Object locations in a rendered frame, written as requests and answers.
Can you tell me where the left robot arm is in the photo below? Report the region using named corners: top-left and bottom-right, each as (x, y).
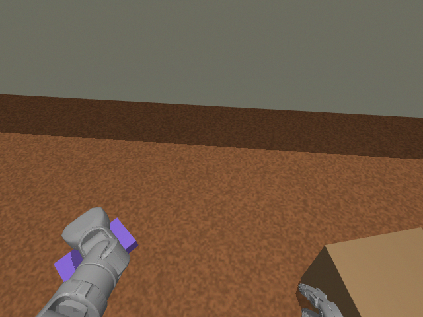
top-left (36, 226), bottom-right (130, 317)

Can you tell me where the left robot hand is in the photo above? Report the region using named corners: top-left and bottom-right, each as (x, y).
top-left (61, 207), bottom-right (110, 250)

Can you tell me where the right robot hand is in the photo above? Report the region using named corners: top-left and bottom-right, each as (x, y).
top-left (298, 283), bottom-right (343, 317)

